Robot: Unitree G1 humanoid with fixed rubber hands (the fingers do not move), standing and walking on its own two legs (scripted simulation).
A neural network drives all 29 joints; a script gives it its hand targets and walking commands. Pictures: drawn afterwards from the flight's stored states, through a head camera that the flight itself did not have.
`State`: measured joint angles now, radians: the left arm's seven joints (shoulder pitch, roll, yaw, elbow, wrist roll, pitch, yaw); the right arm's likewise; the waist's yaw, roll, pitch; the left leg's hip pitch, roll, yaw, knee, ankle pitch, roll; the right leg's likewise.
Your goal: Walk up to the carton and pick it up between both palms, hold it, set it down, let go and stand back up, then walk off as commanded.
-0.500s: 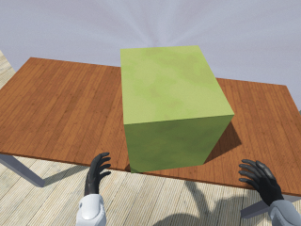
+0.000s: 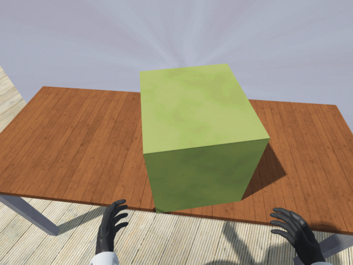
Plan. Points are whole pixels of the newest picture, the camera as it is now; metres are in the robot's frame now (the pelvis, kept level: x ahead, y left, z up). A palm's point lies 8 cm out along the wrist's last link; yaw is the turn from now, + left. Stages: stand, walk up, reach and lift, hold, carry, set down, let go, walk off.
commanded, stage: set down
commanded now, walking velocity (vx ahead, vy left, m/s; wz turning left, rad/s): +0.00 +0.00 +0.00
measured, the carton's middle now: (191, 138) +0.47 +0.00 -0.01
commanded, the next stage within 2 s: let go in 1.78 s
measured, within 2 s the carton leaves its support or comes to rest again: neither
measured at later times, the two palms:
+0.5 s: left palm (104, 247) +0.18 +0.18 -0.04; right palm out of the picture +0.16 -0.24 -0.05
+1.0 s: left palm (97, 259) +0.16 +0.20 -0.07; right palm out of the picture +0.16 -0.24 -0.06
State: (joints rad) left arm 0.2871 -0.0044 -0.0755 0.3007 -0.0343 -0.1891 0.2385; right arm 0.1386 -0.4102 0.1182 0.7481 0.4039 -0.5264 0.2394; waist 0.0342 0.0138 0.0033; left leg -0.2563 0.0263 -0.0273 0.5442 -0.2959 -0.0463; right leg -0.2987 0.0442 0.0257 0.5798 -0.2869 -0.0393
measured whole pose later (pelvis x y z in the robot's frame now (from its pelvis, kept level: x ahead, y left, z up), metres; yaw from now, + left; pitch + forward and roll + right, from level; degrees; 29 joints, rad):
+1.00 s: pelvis +0.01 +0.01 +0.01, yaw -1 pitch -3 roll +0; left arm 0.29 0.10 -0.06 0.46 0.01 -0.05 0.16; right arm 0.18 -0.28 0.02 0.84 0.21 -0.34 0.17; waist 0.03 -0.03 0.05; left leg -0.12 0.04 -0.01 0.46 -0.28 -0.04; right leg -0.14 0.05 0.03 0.45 -0.25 -0.03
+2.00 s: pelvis +0.01 +0.04 +0.01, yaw -1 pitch -6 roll -1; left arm 0.23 0.18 -0.03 0.54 0.00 0.10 0.07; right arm 0.20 -0.16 -0.06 0.79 -0.01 -0.22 0.06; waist 0.01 0.00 0.11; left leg -0.07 0.01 0.02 0.45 -0.28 0.01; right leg -0.09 0.02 0.05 0.41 -0.23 0.01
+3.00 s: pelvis -0.01 +0.04 +0.01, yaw -2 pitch -5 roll +0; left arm 0.14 0.30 0.00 1.13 0.02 -0.02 0.00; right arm 0.19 -0.28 -0.02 1.05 -0.02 0.01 0.00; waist 0.01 0.00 0.05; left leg -0.07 0.01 0.04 0.39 -0.23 0.01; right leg -0.11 0.01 0.06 0.39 -0.18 0.01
